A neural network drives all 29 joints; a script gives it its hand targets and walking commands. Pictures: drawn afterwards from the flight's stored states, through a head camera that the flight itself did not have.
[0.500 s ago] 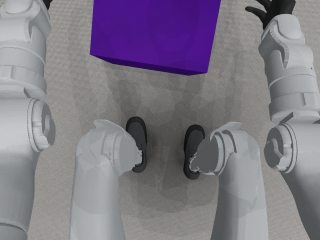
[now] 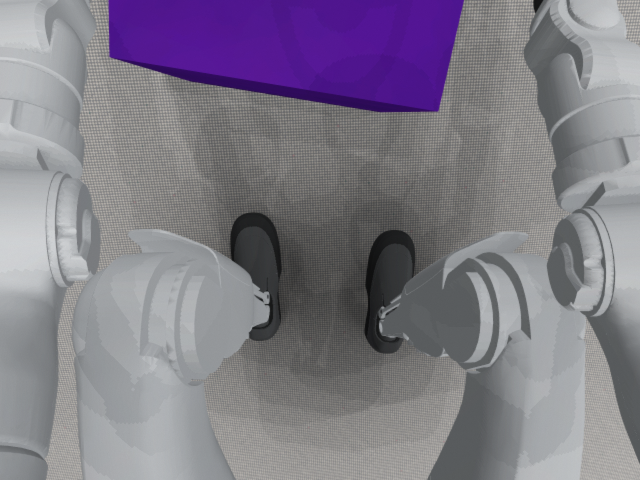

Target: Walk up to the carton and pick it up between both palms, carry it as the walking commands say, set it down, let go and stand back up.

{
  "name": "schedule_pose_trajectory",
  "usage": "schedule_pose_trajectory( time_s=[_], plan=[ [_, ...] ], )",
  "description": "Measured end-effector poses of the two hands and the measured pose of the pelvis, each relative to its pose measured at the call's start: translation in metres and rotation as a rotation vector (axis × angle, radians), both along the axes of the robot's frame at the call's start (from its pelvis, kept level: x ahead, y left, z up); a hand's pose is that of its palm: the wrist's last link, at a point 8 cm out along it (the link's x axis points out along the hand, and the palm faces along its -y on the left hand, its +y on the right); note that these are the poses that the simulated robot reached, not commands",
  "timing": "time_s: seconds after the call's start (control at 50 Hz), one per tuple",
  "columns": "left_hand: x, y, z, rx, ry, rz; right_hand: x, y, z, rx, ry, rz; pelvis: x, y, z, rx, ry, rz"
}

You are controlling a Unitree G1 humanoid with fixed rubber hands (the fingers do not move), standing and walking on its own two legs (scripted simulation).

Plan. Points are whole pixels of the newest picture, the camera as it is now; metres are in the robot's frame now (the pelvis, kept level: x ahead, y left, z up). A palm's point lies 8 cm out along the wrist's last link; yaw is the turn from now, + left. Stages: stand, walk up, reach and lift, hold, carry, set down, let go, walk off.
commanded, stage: reach and lift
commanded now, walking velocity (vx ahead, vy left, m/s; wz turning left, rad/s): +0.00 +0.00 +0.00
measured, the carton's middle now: out of the picture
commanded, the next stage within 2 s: none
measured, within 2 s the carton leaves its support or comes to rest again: leaves its support in 1.52 s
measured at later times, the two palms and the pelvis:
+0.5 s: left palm out of the picture +0.54 +0.25 -0.17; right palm out of the picture +0.55 -0.14 -0.16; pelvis +0.00 +0.00 +0.00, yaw +0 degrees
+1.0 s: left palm out of the picture +0.54 +0.24 -0.16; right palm out of the picture +0.55 -0.12 -0.17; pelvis +0.00 +0.00 +0.01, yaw +2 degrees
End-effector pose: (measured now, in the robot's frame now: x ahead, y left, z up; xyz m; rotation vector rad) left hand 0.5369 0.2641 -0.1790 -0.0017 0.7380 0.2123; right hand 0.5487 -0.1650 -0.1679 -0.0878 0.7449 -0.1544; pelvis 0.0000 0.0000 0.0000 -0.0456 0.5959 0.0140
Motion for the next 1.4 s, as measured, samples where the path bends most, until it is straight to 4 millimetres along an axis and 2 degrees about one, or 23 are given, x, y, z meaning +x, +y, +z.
schedule_pose_trajectory(
  time_s=[0.38,0.48,0.68,1.06,1.4],
  plan=[
    [0.002,-0.008,0.013,0.001,-0.003,-0.013,-0.004,0.013,0.004,0.025,0.002,0.007,-0.003,-0.002,0.001,0.002,-0.014,-0.002],
    [0.003,-0.016,0.011,-0.003,-0.004,-0.026,-0.004,0.022,0.003,0.032,0.003,0.013,-0.004,-0.002,0.002,0.0,-0.014,-0.001],
    [0.004,-0.016,0.012,0.013,-0.005,-0.046,-0.002,0.049,0.003,0.049,0.0,0.035,-0.003,0.0,0.003,-0.005,-0.012,0.011],
    [0.004,-0.026,0.014,-0.01,-0.005,-0.114,-0.003,0.048,0.003,0.043,-0.003,0.007,-0.003,-0.001,0.009,-0.016,-0.006,0.052],
    [0.005,-0.027,0.015,-0.007,0.021,-0.119,0.002,0.045,0.005,0.072,0.019,0.038,-0.002,-0.009,-0.008,-0.006,-0.02,0.041]
  ],
)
